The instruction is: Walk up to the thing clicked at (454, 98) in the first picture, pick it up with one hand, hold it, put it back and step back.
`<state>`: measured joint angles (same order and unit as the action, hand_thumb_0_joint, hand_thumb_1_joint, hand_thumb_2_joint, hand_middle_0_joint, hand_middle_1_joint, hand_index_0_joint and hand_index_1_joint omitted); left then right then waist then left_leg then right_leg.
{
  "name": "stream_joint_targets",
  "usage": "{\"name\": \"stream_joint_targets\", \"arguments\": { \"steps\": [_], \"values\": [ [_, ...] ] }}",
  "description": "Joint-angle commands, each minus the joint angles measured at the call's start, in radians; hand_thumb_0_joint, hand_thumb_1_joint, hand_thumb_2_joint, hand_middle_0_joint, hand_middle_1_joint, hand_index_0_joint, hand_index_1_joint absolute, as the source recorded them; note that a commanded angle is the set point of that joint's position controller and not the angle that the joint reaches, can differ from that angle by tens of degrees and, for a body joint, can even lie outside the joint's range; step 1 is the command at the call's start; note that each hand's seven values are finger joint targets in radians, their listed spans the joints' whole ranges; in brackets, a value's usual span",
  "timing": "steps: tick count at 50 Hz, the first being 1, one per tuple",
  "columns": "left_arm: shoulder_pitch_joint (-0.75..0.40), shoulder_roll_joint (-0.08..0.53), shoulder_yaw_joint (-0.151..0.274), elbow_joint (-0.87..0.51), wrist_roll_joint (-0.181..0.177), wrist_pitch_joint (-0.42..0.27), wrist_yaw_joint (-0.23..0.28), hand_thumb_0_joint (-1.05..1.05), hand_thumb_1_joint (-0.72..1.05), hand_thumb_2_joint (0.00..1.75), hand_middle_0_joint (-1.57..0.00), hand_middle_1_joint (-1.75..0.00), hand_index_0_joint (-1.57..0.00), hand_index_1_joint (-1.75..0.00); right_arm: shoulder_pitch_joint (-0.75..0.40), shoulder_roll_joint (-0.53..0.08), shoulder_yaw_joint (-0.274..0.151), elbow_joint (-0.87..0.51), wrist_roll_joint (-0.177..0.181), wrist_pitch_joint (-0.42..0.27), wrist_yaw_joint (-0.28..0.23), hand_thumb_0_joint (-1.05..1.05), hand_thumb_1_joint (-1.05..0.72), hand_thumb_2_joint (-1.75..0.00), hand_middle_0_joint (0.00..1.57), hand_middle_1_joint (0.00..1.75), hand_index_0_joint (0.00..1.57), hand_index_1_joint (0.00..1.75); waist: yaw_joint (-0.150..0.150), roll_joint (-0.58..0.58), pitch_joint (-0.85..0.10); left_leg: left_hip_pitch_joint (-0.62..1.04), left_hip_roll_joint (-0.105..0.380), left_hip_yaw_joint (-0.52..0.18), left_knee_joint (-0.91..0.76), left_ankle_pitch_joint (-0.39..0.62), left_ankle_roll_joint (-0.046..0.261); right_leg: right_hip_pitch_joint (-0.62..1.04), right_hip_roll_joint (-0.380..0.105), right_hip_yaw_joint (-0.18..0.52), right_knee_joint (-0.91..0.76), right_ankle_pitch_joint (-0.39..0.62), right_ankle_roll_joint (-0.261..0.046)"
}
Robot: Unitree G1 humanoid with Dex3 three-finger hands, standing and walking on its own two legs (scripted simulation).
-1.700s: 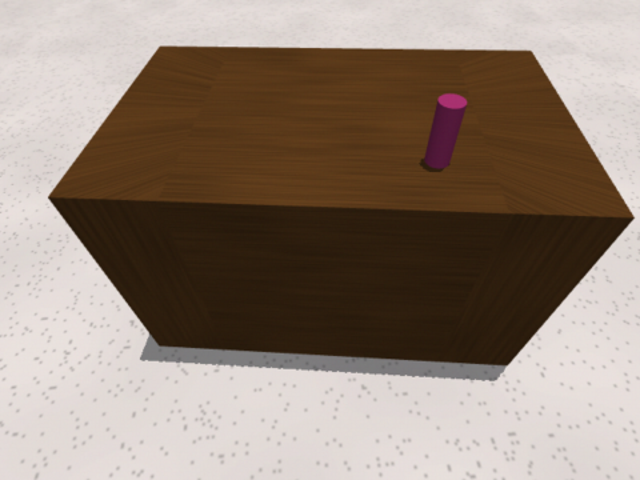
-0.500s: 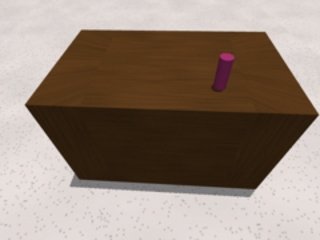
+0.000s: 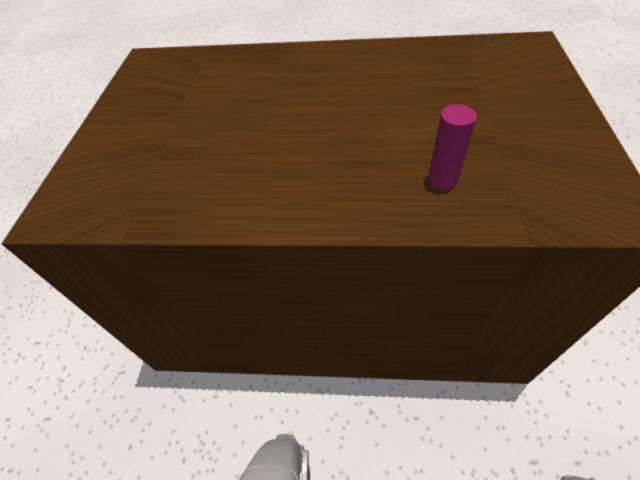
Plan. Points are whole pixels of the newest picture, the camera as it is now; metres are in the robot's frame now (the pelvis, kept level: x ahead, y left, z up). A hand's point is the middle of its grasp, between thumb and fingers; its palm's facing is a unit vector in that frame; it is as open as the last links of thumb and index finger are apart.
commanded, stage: walk up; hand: right
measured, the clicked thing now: (450, 149) +0.62 -0.19 +0.00
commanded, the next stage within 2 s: none
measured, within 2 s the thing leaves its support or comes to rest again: neither
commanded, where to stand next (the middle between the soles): +0.17 +0.05 m, yaw -3 degrees
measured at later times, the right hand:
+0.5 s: hand (504, 418) +0.22 -0.23 -0.17, palm faces +0.00 +0.94 -0.33, open 7.4 cm
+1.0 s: hand (481, 422) +0.21 -0.19 -0.16, palm faces +0.00 +0.92 -0.40, open 7.4 cm
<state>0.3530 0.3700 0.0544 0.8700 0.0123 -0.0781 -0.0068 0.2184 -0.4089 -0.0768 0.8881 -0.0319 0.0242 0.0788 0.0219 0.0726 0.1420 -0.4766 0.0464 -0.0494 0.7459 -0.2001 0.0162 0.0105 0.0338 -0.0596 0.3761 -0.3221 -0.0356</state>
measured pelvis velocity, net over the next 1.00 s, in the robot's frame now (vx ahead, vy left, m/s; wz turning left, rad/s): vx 0.13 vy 0.07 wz -0.02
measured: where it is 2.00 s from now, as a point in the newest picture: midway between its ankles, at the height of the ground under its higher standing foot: outside the picture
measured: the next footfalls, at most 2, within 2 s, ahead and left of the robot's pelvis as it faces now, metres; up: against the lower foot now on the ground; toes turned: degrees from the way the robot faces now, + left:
left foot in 0.12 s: +0.20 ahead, +0.14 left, +0.00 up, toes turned +3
right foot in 0.48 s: +0.20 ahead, -0.08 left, +0.00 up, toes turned -1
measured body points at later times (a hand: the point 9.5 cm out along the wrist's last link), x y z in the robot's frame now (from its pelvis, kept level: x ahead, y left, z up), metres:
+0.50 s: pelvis +0.13 +0.03 -0.03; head +0.16 +0.01 +0.42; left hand +0.18 +0.37 -0.12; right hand +0.22 -0.28 -0.15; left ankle +0.16 +0.14 -0.74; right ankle +0.19 -0.08 -0.74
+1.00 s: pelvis +0.13 +0.07 -0.02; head +0.16 +0.09 +0.43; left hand +0.24 +0.38 -0.15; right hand +0.21 -0.24 -0.13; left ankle +0.12 +0.21 -0.74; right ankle +0.16 -0.07 -0.74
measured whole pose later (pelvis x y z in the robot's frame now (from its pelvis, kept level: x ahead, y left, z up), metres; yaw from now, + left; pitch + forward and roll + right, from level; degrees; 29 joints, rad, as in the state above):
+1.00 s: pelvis +0.13 +0.07 -0.02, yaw -1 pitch -3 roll -1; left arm 0.13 0.39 0.02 0.94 0.00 0.01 0.00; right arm 0.17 -0.36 -0.02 0.95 0.00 -0.02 -0.01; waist 0.00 -0.02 0.11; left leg -0.26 0.02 -0.04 0.70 -0.40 -0.02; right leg -0.32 -0.03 0.01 0.68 -0.31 0.03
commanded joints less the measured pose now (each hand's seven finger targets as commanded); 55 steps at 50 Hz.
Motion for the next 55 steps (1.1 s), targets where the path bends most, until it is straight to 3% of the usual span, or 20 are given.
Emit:
{"name": "stream_joint_targets", "arguments": {
  "steps": [1, 5, 6, 7, 8, 13, 18, 22, 23, 24, 25, 26, 31, 36, 38, 39, 40, 46, 48, 55],
  "values": [
    [0.066, 0.284, 0.07, -0.08, -0.005, -0.02, 0.022, 0.0, 0.9, 0.9, -0.2, -0.3, -0.2, -0.3, -0.114, -0.141, -0.044, -0.153, -0.006, -0.039, 0.008, 0.0, -0.9, -0.9, 0.2, 0.3, 0.2, 0.3, 0.04, -0.173, -0.028, 0.051, 0.015, 0.077, -0.116, 0.047, 0.028, -0.063, -0.258, 0.124, -0.023, 0.521, -0.102],
    [0.038, 0.282, 0.058, -0.119, -0.011, -0.022, 0.035, 0.0, 0.9, 0.9, -0.2, -0.3, -0.2, -0.3, 0.117, -0.196, -0.084, -0.126, -0.02, -0.047, 0.002, 0.0, -0.9, -0.9, 0.2, 0.3, 0.2, 0.3, -0.107, -0.038, -0.15, 0.441, -0.035, 0.089, -0.228, 0.026, 0.1, -0.225, -0.18, 0.05, 0.376, 0.571, -0.08],
    [0.096, 0.219, 0.039, -0.136, -0.024, -0.023, 0.037, 0.0, 0.9, 0.9, -0.2, -0.3, -0.2, -0.3, 0.223, -0.276, -0.113, -0.123, -0.039, -0.05, -0.01, 0.0, -0.9, -0.9, 0.2, 0.3, 0.2, 0.3, -0.148, 0.176, -0.229, 0.592, 0.137, -0.171, -0.294, 0.036, 0.184, -0.389, -0.067, 0.007, 0.705, 0.378, -0.024],
    [0.147, 0.204, 0.042, -0.135, -0.04, -0.017, 0.043, 0.0, 0.9, 0.9, -0.2, -0.3, -0.2, -0.3, 0.222, -0.317, -0.117, -0.155, -0.013, -0.053, -0.017, 0.0, -0.9, -0.9, 0.2, 0.3, 0.2, 0.3, -0.123, 0.253, -0.283, 0.658, 0.346, -0.575, -0.422, 0.005, 0.312, -0.569, 0.094, 0.035, 0.883, -0.253, -0.003],
    [0.095, 0.261, 0.043, -0.115, -0.021, -0.013, 0.046, 0.0, 0.9, 0.9, -0.2, -0.3, -0.2, -0.3, 0.176, -0.3, -0.122, -0.159, 0.031, -0.05, -0.024, 0.0, -0.9, -0.9, 0.2, 0.3, 0.2, 0.3, -0.109, 0.092, -0.237, 0.486, 0.365, -0.554, -0.476, -0.169, 0.337, -0.535, 0.0, 0.147, 0.953, -0.266, -0.025],
    [0.171, 0.225, 0.035, -0.06, -0.014, 0.001, 0.022, 0.0, 0.9, 0.9, -0.2, -0.3, -0.2, -0.3, -0.009, -0.183, -0.057, -0.223, 0.011, -0.052, -0.038, 0.0, -0.9, -0.9, 0.2, 0.3, 0.2, 0.3, -0.02, 0.065, -0.053, 0.145, 0.173, -0.086, -0.459, -0.023, 0.217, -0.406, -0.08, 0.082, 0.654, -0.112, -0.003],
    [0.129, 0.206, 0.045, -0.071, -0.004, 0.014, 0.041, 0.0, 0.9, 0.9, -0.2, -0.3, -0.2, -0.3, -0.009, -0.193, -0.049, -0.238, 0.0, -0.037, -0.046, 0.0, -0.9, -0.9, 0.2, 0.3, 0.2, 0.3, -0.02, 0.095, -0.125, 0.14, 0.211, -0.073, -0.329, 0.239, 0.236, -0.337, -0.076, 0.02, 0.446, -0.031, 0.024],
    [0.133, 0.22, 0.063, -0.072, 0.005, 0.018, 0.051, 0.0, 0.9, 0.9, -0.2, -0.3, -0.2, -0.3, -0.068, -0.18, -0.04, -0.246, 0.021, -0.003, -0.054, 0.0, -0.9, -0.9, 0.2, 0.3, 0.2, 0.3, 0.026, 0.033, -0.155, 0.06, 0.147, -0.041, -0.145, 0.088, 0.143, -0.208, -0.041, 0.016, 0.249, 0.12, -0.01],
    [0.125, 0.255, 0.076, -0.082, 0.015, 0.013, 0.054, 0.0, 0.9, 0.9, -0.2, -0.3, -0.2, -0.3, -0.044, -0.153, -0.033, -0.24, 0.027, 0.005, -0.056, 0.0, -0.9, -0.9, 0.2, 0.3, 0.2, 0.3, 0.034, -0.037, -0.148, 0.004, 0.111, -0.02, -0.061, -0.018, 0.1, -0.183, -0.104, 0.113, 0.189, 0.117, -0.036],
    [0.102, 0.327, 0.089, -0.108, 0.026, 0.004, 0.059, 0.0, 0.9, 0.9, -0.2, -0.3, -0.2, -0.3, -0.012, -0.105, -0.02, -0.239, 0.032, 0.01, -0.057, 0.0, -0.9, -0.9, 0.2, 0.3, 0.2, 0.3, 0.018, -0.256, -0.13, -0.071, -0.016, 0.067, 0.151, -0.197, 0.031, -0.209, -0.335, 0.449, 0.037, 0.218, -0.116],
    [0.064, 0.386, 0.088, -0.122, 0.018, 0.006, 0.06, 0.0, 0.9, 0.9, -0.2, -0.3, -0.2, -0.3, -0.021, -0.138, -0.032, -0.231, 0.028, 0.029, -0.07, 0.0, -0.9, -0.9, 0.2, 0.3, 0.2, 0.3, 0.02, -0.282, -0.114, -0.038, -0.088, -0.018, 0.368, -0.468, 0.01, -0.357, -0.492, 0.651, -0.041, 0.285, -0.265],
    [0.025, 0.38, 0.088, -0.131, 0.016, 0.007, 0.064, 0.0, 0.9, 0.9, -0.2, -0.3, -0.2, -0.3, -0.008, -0.18, -0.047, -0.215, 0.023, 0.04, -0.076, 0.0, -0.9, -0.9, 0.2, 0.3, 0.2, 0.3, 0.011, -0.232, -0.092, -0.041, -0.064, -0.084, 0.494, -0.45, 0.001, -0.377, -0.496, 0.662, -0.023, 0.298, -0.312],
    [-0.089, 0.281, 0.065, -0.142, 0.028, 0.02, 0.06, 0.0, 0.9, 0.9, -0.2, -0.3, -0.2, -0.3, 0.075, -0.173, -0.044, -0.129, 0.041, 0.01, -0.076, 0.0, -0.9, -0.9, 0.2, 0.3, 0.2, 0.3, -0.014, -0.24, -0.21, 0.019, -0.06, -0.052, 0.339, -0.334, -0.03, -0.253, -0.284, 0.256, 0.139, 0.306, -0.188],
    [-0.113, 0.284, 0.056, -0.113, 0.008, 0.056, 0.04, 0.0, 0.9, 0.9, -0.2, -0.3, -0.2, -0.3, 0.082, -0.134, -0.02, -0.071, 0.026, -0.031, -0.085, 0.0, -0.9, -0.9, 0.2, 0.3, 0.2, 0.3, -0.023, -0.276, -0.216, 0.211, -0.09, 0.103, -0.254, -0.135, -0.029, -0.248, -0.226, 0.18, 0.313, 0.405, -0.13],
    [-0.115, 0.177, 0.022, -0.116, -0.014, 0.07, 0.034, 0.0, 0.9, 0.9, -0.2, -0.3, -0.2, -0.3, 0.051, -0.224, -0.035, -0.069, -0.004, -0.058, -0.1, 0.0, -0.9, -0.9, 0.2, 0.3, 0.2, 0.3, -0.005, -0.04, -0.203, 0.318, 0.128, -0.256, -0.349, 0.046, 0.055, -0.451, -0.136, 0.126, 0.494, 0.22, -0.019],
    [-0.162, 0.209, 0.031, -0.098, -0.012, 0.076, 0.04, 0.0, 0.9, 0.9, -0.2, -0.3, -0.2, -0.3, -0.022, -0.316, -0.045, -0.078, 0.022, -0.061, -0.095, 0.0, -0.9, -0.9, 0.2, 0.3, 0.2, 0.3, -0.017, 0.109, -0.168, 0.193, 0.296, -0.44, -0.322, 0.176, 0.2, -0.435, -0.059, 0.079, 0.498, -0.174, 0.015],
    [-0.19, 0.248, 0.04, -0.072, -0.004, 0.076, 0.041, 0.0, 0.9, 0.9, -0.2, -0.3, -0.2, -0.3, -0.061, -0.296, -0.043, -0.078, 0.023, -0.063, -0.094, 0.0, -0.9, -0.9, 0.2, 0.3, 0.2, 0.3, -0.02, 0.079, -0.125, 0.097, 0.313, -0.431, -0.321, 0.18, 0.251, -0.37, -0.083, 0.123, 0.55, -0.225, 0.015],
    [-0.192, 0.26, 0.039, -0.004, -0.007, 0.043, 0.022, 0.0, 0.9, 0.9, -0.2, -0.3, -0.2, -0.3, -0.032, -0.171, 0.006, -0.029, 0.045, -0.064, -0.102, 0.0, -0.9, -0.9, 0.2, 0.3, 0.2, 0.3, -0.018, 0.008, -0.243, 0.18, 0.046, -0.075, -0.098, 0.286, 0.025, -0.122, -0.171, 0.198, 0.237, 0.493, -0.074],
    [-0.261, 0.234, 0.019, -0.003, -0.017, 0.055, 0.016, 0.0, 0.9, 0.9, -0.2, -0.3, -0.2, -0.3, -0.033, -0.178, 0.006, 0.008, 0.032, -0.062, -0.105, 0.0, -0.9, -0.9, 0.2, 0.3, 0.2, 0.3, -0.027, -0.015, -0.202, 0.218, 0.063, -0.108, -0.24, 0.049, 0.04, -0.223, -0.16, 0.174, 0.242, 0.329, -0.051],
    [-0.277, 0.214, -0.002, 0.094, -0.017, 0.054, 0.003, 0.0, 0.9, 0.9, -0.2, -0.3, -0.2, -0.3, -0.152, -0.183, 0.022, 0.054, 0.031, -0.069, -0.094, 0.0, -0.9, -0.9, 0.2, 0.3, 0.2, 0.3, -0.005, -0.009, -0.157, 0.207, 0.074, -0.086, -0.337, -0.005, 0.033, -0.171, -0.135, 0.154, 0.121, 0.245, -0.019]
  ]
}}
